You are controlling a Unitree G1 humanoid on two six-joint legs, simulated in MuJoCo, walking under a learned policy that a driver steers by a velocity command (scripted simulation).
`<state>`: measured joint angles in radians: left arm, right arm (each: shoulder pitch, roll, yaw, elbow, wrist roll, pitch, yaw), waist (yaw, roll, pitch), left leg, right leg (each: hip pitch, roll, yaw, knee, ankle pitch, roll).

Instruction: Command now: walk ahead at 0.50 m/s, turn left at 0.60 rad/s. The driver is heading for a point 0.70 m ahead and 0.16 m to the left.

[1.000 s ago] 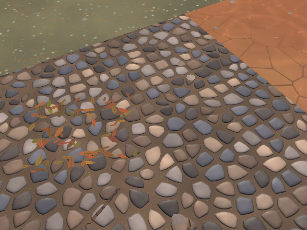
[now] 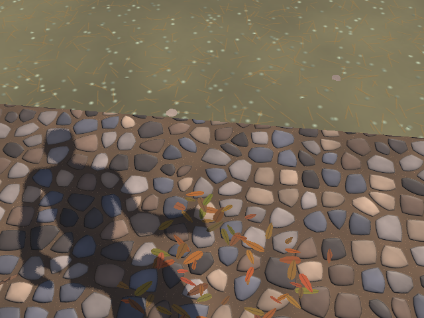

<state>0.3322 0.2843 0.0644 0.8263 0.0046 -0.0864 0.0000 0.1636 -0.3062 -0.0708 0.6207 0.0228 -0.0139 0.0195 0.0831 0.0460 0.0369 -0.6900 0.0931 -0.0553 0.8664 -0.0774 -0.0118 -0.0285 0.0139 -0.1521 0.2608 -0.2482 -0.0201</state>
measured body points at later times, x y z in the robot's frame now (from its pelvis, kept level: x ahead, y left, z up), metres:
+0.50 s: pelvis +0.27 +0.06 +0.00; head +0.30 +0.09 +0.45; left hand +0.41 +0.37 -0.08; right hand +0.42 -0.19 -0.10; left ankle +0.23 +0.13 -0.74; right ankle +0.49 -0.07 -0.69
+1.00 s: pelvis +0.54 +0.09 +0.00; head +0.58 +0.10 +0.45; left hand +0.46 +0.36 -0.12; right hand +0.81 -0.07 -0.09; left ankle +0.62 +0.29 -0.70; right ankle +0.54 -0.01 -0.74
